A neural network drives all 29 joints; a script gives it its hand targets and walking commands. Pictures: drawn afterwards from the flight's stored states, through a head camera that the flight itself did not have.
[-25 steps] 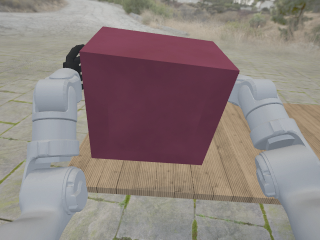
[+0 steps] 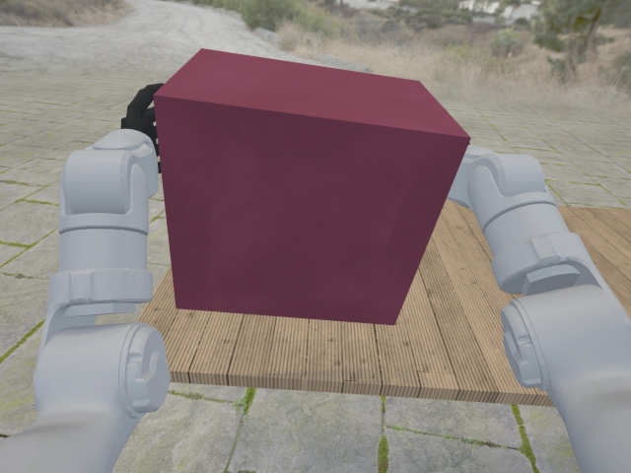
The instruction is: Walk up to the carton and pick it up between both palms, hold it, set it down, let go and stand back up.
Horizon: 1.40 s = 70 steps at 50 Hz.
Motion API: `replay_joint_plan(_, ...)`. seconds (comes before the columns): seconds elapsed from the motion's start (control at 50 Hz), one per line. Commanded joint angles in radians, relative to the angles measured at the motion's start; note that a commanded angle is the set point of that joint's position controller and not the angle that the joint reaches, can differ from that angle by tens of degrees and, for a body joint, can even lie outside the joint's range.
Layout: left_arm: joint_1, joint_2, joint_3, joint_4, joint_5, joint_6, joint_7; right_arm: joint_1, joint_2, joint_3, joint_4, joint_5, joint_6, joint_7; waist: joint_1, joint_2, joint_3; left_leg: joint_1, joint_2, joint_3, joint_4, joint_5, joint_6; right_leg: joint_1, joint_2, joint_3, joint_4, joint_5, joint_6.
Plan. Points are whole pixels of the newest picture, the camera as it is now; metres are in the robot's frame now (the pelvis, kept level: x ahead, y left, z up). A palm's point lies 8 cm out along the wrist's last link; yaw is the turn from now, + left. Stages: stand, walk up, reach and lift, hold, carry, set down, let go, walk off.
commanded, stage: hold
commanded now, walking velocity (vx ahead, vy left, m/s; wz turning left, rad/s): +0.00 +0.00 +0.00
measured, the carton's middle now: (301, 191) +0.37 +0.01 +0.28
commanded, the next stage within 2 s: none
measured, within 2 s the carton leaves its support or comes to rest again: neither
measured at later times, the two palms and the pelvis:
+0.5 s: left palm (138, 145) +0.36 +0.18 +0.34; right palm (452, 167) +0.37 -0.18 +0.32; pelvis +0.00 +0.00 +0.00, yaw +0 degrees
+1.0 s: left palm (141, 153) +0.36 +0.18 +0.33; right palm (451, 172) +0.37 -0.18 +0.31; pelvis +0.00 +0.00 +0.00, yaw +0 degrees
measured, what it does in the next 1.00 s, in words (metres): stands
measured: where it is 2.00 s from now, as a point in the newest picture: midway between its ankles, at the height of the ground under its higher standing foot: outside the picture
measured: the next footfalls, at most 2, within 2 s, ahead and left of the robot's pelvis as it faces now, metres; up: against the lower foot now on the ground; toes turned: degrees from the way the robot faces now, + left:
none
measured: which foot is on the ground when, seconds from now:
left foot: down 0.00-1.00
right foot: down 0.00-1.00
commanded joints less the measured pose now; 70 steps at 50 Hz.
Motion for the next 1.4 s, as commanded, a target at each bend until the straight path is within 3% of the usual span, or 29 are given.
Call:
replay_joint_plan(0.0,-0.647,-0.519,-0.32,-0.192,-0.187,-0.054,-0.126,-0.875,0.553,0.081,-0.463,0.198,-0.056,0.152,-0.011,0.051,-0.361,0.524,-0.063,-0.067,0.066,0.269,-0.004,-0.167,0.061,0.044,-0.06,0.321,0.043)
replay_joint_plan(0.14,-0.669,-0.511,-0.313,-0.169,-0.186,-0.046,-0.137,-0.866,0.561,0.07,-0.433,0.186,-0.046,0.155,-0.009,0.039,-0.282,0.453,-0.063,-0.059,0.044,0.162,0.008,-0.201,0.054,0.048,-0.071,0.221,0.043)
replay_joint_plan(0.2,-0.672,-0.53,-0.342,-0.224,-0.201,-0.05,-0.123,-0.889,0.574,0.088,-0.487,0.196,-0.052,0.152,-0.01,0.053,-0.329,0.473,-0.061,-0.07,0.064,0.246,-0.001,-0.169,0.063,0.046,-0.059,0.295,0.041)
replay_joint_plan(0.22,-0.651,-0.501,-0.304,-0.143,-0.168,-0.043,-0.125,-0.872,0.563,0.067,-0.429,0.184,-0.043,0.15,-0.008,0.032,-0.262,0.466,-0.064,-0.061,0.05,0.164,0.006,-0.193,0.054,0.044,-0.075,0.231,0.047)
replay_joint_plan(0.26,-0.703,-0.502,-0.301,-0.112,-0.183,-0.049,-0.136,-0.904,0.592,0.063,-0.389,0.177,-0.045,0.159,0.003,0.028,-0.223,0.421,-0.064,-0.063,0.024,0.089,0.017,-0.242,0.053,0.037,-0.087,0.141,0.045)
replay_joint_plan(0.32,-0.706,-0.499,-0.287,-0.088,-0.176,-0.069,-0.134,-0.929,0.588,0.06,-0.409,0.169,-0.055,0.167,0.017,0.006,-0.286,0.442,-0.065,-0.062,0.036,0.093,0.022,-0.248,0.039,0.055,-0.087,0.133,0.047)
replay_joint_plan(0.36,-0.728,-0.52,-0.311,-0.139,-0.204,-0.078,-0.125,-0.936,0.601,0.07,-0.437,0.185,-0.062,0.164,0.004,0.018,-0.352,0.468,-0.067,-0.059,0.054,0.151,0.015,-0.217,0.053,0.047,-0.073,0.194,0.051)
replay_joint_plan(0.4,-0.7,-0.537,-0.309,-0.109,-0.199,-0.07,-0.126,-0.929,0.59,0.06,-0.432,0.18,-0.066,0.16,-0.012,0.044,-0.322,0.466,-0.066,-0.064,0.051,0.159,0.014,-0.22,0.051,0.05,-0.079,0.207,0.045)
replay_joint_plan(0.46,-0.674,-0.525,-0.311,-0.114,-0.193,-0.064,-0.125,-0.911,0.57,0.069,-0.437,0.18,-0.058,0.154,-0.006,0.02,-0.301,0.466,-0.065,-0.066,0.051,0.167,0.011,-0.211,0.053,0.047,-0.082,0.214,0.044)
replay_joint_plan(0.5,-0.65,-0.506,-0.273,-0.045,-0.183,-0.059,-0.135,-0.905,0.554,0.049,-0.399,0.165,-0.056,0.159,0.006,-0.011,-0.248,0.428,-0.061,-0.065,0.029,0.099,0.026,-0.246,0.041,0.055,-0.095,0.151,0.043)
replay_joint_plan(0.52,-0.673,-0.495,-0.283,-0.069,-0.188,-0.066,-0.139,-0.905,0.555,0.056,-0.376,0.172,-0.055,0.162,-0.001,0.006,-0.25,0.424,-0.065,-0.062,0.027,0.1,0.021,-0.234,0.038,0.056,-0.096,0.141,0.041)
replay_joint_plan(0.56,-0.679,-0.539,-0.316,-0.106,-0.211,-0.07,-0.132,-0.935,0.568,0.064,-0.448,0.182,-0.067,0.16,-0.006,0.033,-0.319,0.451,-0.061,-0.071,0.043,0.159,0.016,-0.204,0.048,0.055,-0.076,0.198,0.039)
replay_joint_plan(0.64,-0.643,-0.497,-0.268,-0.057,-0.166,-0.053,-0.133,-0.87,0.533,0.044,-0.343,0.163,-0.045,0.161,0.001,0.03,-0.227,0.442,-0.063,-0.064,0.031,0.135,0.015,-0.212,0.041,0.06,-0.09,0.194,0.038)
replay_joint_plan(0.72,-0.691,-0.542,-0.335,-0.189,-0.206,-0.062,-0.13,-0.91,0.56,0.066,-0.439,0.197,-0.063,0.159,-0.025,0.093,-0.342,0.486,-0.06,-0.076,0.059,0.242,-0.01,-0.166,0.061,0.04,-0.059,0.288,0.037)
replay_joint_plan(0.78,-0.657,-0.493,-0.293,-0.136,-0.182,-0.051,-0.129,-0.876,0.524,0.051,-0.408,0.179,-0.05,0.163,-0.002,0.037,-0.274,0.46,-0.061,-0.07,0.037,0.17,-0.004,-0.176,0.064,0.036,-0.076,0.208,0.037)
replay_joint_plan(0.84,-0.673,-0.534,-0.329,-0.189,-0.206,-0.056,-0.12,-0.902,0.551,0.065,-0.472,0.195,-0.066,0.168,-0.02,0.056,-0.356,0.483,-0.062,-0.076,0.053,0.211,0.001,-0.2,0.055,0.038,-0.065,0.261,0.039)
replay_joint_plan(0.94,-0.678,-0.521,-0.329,-0.23,-0.201,-0.049,-0.113,-0.891,0.57,0.084,-0.479,0.201,-0.06,0.166,-0.002,0.041,-0.353,0.473,-0.062,-0.075,0.055,0.213,0.007,-0.17,0.062,0.03,-0.054,0.271,0.047)
replay_joint_plan(1.0,-0.642,-0.518,-0.334,-0.196,-0.199,-0.045,-0.114,-0.87,0.563,0.088,-0.476,0.186,-0.056,0.159,-0.01,0.03,-0.344,0.481,-0.064,-0.069,0.061,0.213,0.006,-0.18,0.06,0.043,-0.059,0.273,0.047)
replay_joint_plan(1.06,-0.688,-0.482,-0.29,-0.132,-0.178,-0.049,-0.123,-0.892,0.583,0.072,-0.412,0.17,-0.046,0.157,0.015,0.001,-0.275,0.451,-0.068,-0.059,0.044,0.12,0.016,-0.222,0.047,0.048,-0.076,0.183,0.054)
replay_joint_plan(1.08,-0.669,-0.495,-0.298,-0.138,-0.187,-0.049,-0.124,-0.895,0.578,0.073,-0.428,0.175,-0.051,0.158,0.005,-0.012,-0.287,0.467,-0.066,-0.066,0.043,0.16,0.018,-0.229,0.048,0.042,-0.072,0.217,0.051)
replay_joint_plan(1.12,-0.652,-0.496,-0.268,-0.081,-0.169,-0.043,-0.128,-0.927,0.564,0.071,-0.437,0.173,-0.054,0.157,0.026,0.002,-0.264,0.443,-0.066,-0.06,0.041,0.147,0.02,-0.221,0.042,0.048,-0.077,0.204,0.053)
replay_joint_plan(1.14,-0.688,-0.503,-0.297,-0.132,-0.192,-0.051,-0.126,-0.916,0.583,0.081,-0.426,0.182,-0.053,0.158,0.01,0.005,-0.305,0.471,-0.061,-0.065,0.046,0.169,0.024,-0.227,0.048,0.044,-0.075,0.228,0.05)
replay_joint_plan(1.16,-0.682,-0.508,-0.307,-0.128,-0.194,-0.049,-0.124,-0.93,0.577,0.085,-0.456,0.197,-0.057,0.158,0.017,0.033,-0.325,0.474,-0.06,-0.064,0.054,0.191,0.015,-0.209,0.054,0.048,-0.069,0.235,0.049)
replay_joint_plan(1.2,-0.672,-0.508,-0.282,-0.086,-0.182,-0.047,-0.128,-0.944,0.571,0.07,-0.446,0.183,-0.051,0.155,0.009,0.026,-0.282,0.453,-0.063,-0.063,0.048,0.165,0.014,-0.206,0.045,0.052,-0.082,0.228,0.049)
replay_joint_plan(1.22,-0.65,-0.491,-0.269,-0.042,-0.17,-0.044,-0.133,-0.942,0.559,0.067,-0.433,0.172,-0.049,0.152,0.014,-0.008,-0.256,0.447,-0.07,-0.055,0.045,0.13,0.016,-0.215,0.046,0.051,-0.087,0.198,0.053)
replay_joint_plan(1.28,-0.705,-0.495,-0.284,-0.044,-0.183,-0.059,-0.133,-0.952,0.551,0.039,-0.389,0.161,-0.052,0.159,0.005,0.016,-0.277,0.455,-0.066,-0.065,0.039,0.096,0.021,-0.252,0.038,0.06,-0.092,0.124,0.042)
replay_joint_plan(1.34,-0.693,-0.528,-0.314,-0.07,-0.214,-0.071,-0.125,-0.958,0.563,0.056,-0.437,0.181,-0.062,0.156,-0.013,0.039,-0.317,0.449,-0.058,-0.073,0.05,0.164,0.012,-0.229,0.043,0.059,-0.079,0.21,0.036)
replay_joint_plan(1.36,-0.692,-0.514,-0.298,-0.059,-0.203,-0.07,-0.122,-0.933,0.555,0.042,-0.397,0.171,-0.055,0.158,-0.006,0.022,-0.289,0.448,-0.052,-0.073,0.039,0.132,0.008,-0.227,0.049,0.044,-0.08,0.173,0.035)
replay_joint_plan(1.38,-0.699,-0.517,-0.291,-0.062,-0.197,-0.073,-0.125,-0.914,0.546,0.017,-0.382,0.154,-0.056,0.157,-0.017,0.052,-0.272,0.441,-0.06,-0.069,0.042,0.128,0.006,-0.231,0.042,0.053,-0.082,0.173,0.036)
